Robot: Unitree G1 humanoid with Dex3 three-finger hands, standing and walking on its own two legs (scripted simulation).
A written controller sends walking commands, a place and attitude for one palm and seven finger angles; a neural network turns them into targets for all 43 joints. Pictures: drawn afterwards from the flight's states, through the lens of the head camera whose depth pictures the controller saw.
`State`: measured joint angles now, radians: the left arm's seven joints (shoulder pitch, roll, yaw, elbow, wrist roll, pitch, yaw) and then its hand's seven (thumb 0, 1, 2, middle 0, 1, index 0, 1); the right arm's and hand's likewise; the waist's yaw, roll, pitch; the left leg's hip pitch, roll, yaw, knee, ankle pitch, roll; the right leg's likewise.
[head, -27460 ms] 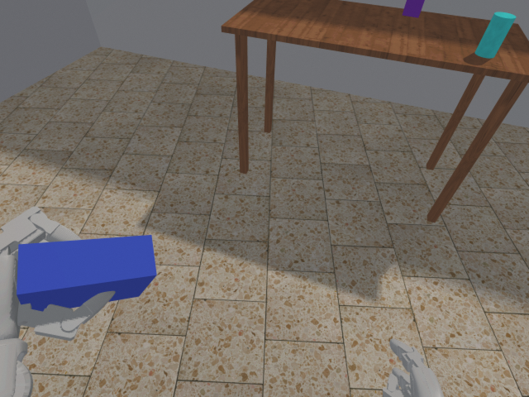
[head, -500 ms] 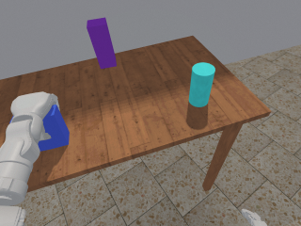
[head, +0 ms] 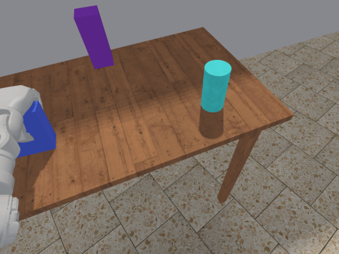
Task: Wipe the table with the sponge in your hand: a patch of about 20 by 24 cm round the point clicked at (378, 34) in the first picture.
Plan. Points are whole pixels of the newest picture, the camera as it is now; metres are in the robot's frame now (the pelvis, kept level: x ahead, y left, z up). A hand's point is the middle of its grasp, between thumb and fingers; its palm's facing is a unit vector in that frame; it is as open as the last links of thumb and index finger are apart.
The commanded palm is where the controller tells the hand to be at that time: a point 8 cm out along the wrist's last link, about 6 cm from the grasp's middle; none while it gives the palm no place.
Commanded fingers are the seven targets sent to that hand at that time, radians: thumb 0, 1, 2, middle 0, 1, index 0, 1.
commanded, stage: wipe forward along the first lane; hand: left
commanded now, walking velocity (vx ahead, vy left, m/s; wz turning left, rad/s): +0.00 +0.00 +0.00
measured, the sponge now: (28, 136) +0.37 +0.37 +0.07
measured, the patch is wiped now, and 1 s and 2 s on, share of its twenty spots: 0.15 0.20 0.35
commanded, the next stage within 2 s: slide across to the middle lane in 0.28 s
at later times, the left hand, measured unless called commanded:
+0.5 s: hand (24, 106) +0.44 +0.39 +0.11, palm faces -0.18 +0.07 -0.98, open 9.1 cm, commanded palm +0.43 +0.36 +0.15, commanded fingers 0.00 0.10 1.30 -1.20 -1.60 -1.20 -1.60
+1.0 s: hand (50, 93) +0.48 +0.33 +0.12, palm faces -0.03 +0.01 -1.00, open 9.1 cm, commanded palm +0.45 +0.31 +0.16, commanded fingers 0.00 0.10 1.30 -1.20 -1.60 -1.20 -1.60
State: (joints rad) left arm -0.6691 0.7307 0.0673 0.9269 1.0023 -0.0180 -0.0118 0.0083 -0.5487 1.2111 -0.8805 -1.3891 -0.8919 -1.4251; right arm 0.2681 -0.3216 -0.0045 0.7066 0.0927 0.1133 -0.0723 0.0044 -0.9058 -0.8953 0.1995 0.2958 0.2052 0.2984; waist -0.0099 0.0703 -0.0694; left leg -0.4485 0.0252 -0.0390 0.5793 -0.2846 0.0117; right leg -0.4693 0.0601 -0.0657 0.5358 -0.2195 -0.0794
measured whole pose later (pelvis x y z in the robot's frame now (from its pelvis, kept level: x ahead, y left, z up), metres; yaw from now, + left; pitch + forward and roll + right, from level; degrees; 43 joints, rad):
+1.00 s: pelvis +0.05 +0.06 +0.01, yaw +1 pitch +8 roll -1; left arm -0.72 0.47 -0.16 0.75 0.98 0.27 0.07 0.00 -0.49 1.18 -0.83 -1.44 -0.84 -1.48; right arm 0.17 -0.27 0.01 0.71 0.08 0.13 -0.02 0.00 -0.91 -0.90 0.20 0.30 0.21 0.30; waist 0.02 0.08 -0.09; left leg -0.30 -0.05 -0.02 0.44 -0.29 0.05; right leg -0.31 -0.01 -0.04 0.40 -0.23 0.00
